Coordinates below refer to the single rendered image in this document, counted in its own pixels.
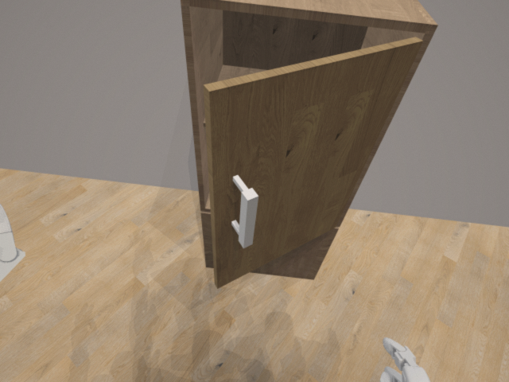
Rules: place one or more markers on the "handle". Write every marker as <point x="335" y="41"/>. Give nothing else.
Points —
<point x="248" y="210"/>

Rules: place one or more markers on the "cupboard door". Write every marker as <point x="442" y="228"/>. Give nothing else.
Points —
<point x="300" y="136"/>

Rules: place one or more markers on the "right robot hand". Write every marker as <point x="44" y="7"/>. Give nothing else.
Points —
<point x="405" y="361"/>

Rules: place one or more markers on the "left robot hand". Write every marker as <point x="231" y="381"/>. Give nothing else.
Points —
<point x="10" y="256"/>

